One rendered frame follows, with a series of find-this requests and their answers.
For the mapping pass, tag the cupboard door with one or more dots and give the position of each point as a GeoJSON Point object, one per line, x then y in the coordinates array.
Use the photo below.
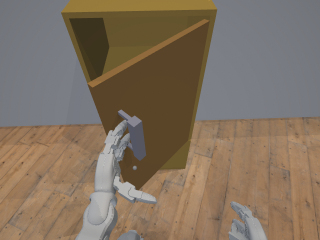
{"type": "Point", "coordinates": [159, 87]}

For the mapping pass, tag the handle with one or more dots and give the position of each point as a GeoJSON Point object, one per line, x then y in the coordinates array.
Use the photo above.
{"type": "Point", "coordinates": [136, 133]}

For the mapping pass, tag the left robot forearm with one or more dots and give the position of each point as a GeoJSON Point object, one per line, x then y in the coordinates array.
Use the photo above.
{"type": "Point", "coordinates": [100, 217]}

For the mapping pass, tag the left robot hand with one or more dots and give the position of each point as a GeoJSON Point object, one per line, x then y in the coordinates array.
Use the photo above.
{"type": "Point", "coordinates": [107, 167]}

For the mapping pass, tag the right robot hand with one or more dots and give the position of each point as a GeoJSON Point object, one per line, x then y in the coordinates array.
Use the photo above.
{"type": "Point", "coordinates": [250, 230]}

